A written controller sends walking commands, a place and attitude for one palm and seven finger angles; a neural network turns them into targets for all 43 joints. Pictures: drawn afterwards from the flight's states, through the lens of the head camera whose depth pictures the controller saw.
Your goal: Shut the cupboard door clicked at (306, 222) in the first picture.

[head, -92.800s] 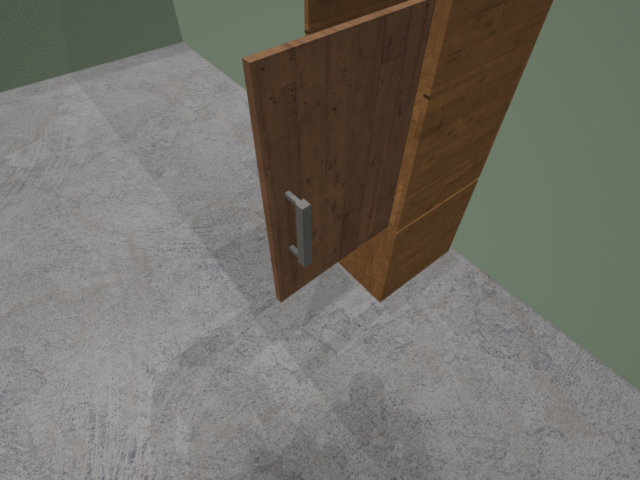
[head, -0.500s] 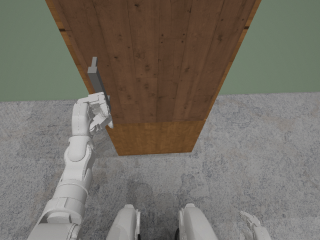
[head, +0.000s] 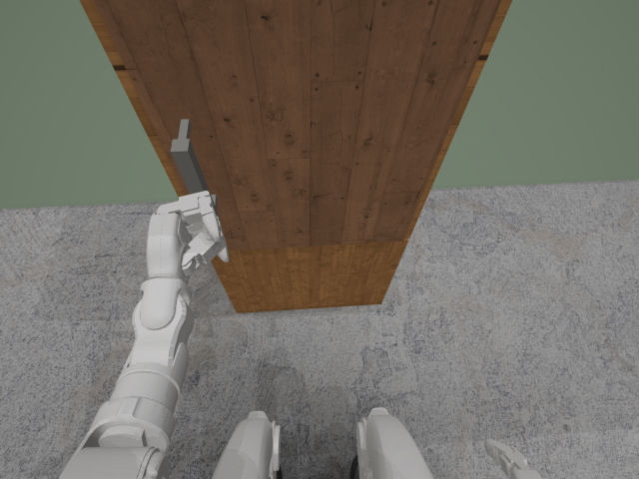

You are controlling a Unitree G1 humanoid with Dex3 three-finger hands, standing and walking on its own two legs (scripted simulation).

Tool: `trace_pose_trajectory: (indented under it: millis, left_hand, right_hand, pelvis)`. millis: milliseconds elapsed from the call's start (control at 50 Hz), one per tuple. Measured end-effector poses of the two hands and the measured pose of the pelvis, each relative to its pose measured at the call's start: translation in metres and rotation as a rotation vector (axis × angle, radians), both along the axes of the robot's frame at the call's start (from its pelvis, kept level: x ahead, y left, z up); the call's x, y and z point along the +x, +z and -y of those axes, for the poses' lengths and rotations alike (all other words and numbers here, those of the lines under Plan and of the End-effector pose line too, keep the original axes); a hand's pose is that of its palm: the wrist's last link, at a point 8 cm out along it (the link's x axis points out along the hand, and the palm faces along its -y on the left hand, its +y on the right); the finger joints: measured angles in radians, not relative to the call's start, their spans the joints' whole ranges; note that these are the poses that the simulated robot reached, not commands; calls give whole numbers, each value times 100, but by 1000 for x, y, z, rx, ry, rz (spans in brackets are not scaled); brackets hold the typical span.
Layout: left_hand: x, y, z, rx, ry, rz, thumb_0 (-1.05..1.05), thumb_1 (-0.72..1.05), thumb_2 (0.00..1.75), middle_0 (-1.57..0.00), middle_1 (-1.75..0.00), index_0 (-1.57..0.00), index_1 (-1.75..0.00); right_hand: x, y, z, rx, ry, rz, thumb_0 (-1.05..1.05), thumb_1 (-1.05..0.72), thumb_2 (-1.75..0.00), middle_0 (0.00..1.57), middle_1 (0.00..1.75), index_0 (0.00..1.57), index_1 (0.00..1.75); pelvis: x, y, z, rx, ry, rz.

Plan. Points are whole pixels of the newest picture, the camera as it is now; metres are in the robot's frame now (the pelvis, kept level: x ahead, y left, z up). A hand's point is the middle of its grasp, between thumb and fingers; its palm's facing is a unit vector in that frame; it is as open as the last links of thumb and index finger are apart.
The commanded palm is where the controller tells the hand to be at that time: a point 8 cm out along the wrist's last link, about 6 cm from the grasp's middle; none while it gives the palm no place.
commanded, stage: push the door shut along its arc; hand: left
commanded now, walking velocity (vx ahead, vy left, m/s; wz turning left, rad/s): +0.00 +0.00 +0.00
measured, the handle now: (199, 178) +0.51 +0.17 +0.03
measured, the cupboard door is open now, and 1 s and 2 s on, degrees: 0 0 0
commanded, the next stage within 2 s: pull the fist back off the door in 0.78 s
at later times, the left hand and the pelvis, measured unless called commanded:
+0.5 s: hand (216, 216) +0.44 +0.13 +0.03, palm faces -0.09 -0.99 -0.05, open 3.2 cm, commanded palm +0.46 +0.17 +0.03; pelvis -0.02 +0.00 -0.02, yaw +1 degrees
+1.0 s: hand (221, 213) +0.44 +0.13 +0.04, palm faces +0.03 -1.00 +0.00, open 3.3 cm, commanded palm +0.45 +0.16 +0.03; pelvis -0.07 +0.01 -0.04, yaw +1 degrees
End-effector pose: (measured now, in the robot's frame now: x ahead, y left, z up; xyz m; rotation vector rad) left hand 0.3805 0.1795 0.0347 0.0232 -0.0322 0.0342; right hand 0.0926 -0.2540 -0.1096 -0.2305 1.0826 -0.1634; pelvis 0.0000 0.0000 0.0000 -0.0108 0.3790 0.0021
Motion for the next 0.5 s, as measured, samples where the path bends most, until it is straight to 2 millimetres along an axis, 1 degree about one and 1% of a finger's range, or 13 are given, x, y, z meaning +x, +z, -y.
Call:
trace_pose_trajectory:
  millis: [100,200,240,280,360,500]
  left_hand:
    - [7,-1,2,13,-14,2,2,90,90,-130,-150,-130,-150]
    - [29,1,-1,21,-34,7,2,89,90,-130,-150,-130,-150]
    - [36,2,-3,23,-48,8,2,89,90,-132,-150,-130,-150]
    - [37,2,-5,25,-67,10,2,90,90,-137,-150,-130,-150]
    - [38,2,-7,24,-94,9,2,90,90,-140,-150,-133,-150]
    - [40,2,-10,24,-128,9,2,89,90,-145,-150,-136,-150]
  right_hand:
    - [8,0,-1,-4,12,26,1,-91,-90,20,30,20,30]
    - [6,-5,0,-18,9,21,1,-91,-90,20,30,20,30]
    - [2,-7,2,-21,1,10,1,-91,-90,20,30,20,30]
    - [-5,-10,2,-20,-3,-11,1,-91,-90,20,30,20,30]
    - [-20,-14,3,-22,-8,-62,1,-91,-90,20,30,20,30]
    - [-47,-19,5,-41,-14,-117,1,-91,-90,20,30,20,30]
  pelvis:
    - [-3,-2,1,0,4,-1]
    - [-6,-7,2,-3,8,-15]
    - [-6,-9,1,-6,9,-23]
    - [-6,-10,1,-6,9,-28]
    - [-9,-12,0,-8,14,-29]
    - [-20,-18,-1,-20,29,-31]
